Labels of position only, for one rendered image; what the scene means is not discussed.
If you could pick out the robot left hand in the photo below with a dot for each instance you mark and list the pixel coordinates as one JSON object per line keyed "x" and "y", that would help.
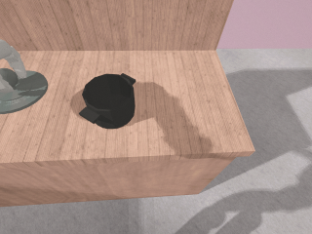
{"x": 12, "y": 56}

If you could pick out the pot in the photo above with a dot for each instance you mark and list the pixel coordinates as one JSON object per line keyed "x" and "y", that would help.
{"x": 110, "y": 100}

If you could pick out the table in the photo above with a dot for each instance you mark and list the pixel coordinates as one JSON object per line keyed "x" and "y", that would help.
{"x": 187, "y": 126}

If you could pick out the knob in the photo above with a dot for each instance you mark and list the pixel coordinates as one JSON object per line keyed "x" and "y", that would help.
{"x": 10, "y": 76}

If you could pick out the lid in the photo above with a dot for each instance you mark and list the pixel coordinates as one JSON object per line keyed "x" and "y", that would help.
{"x": 26, "y": 92}

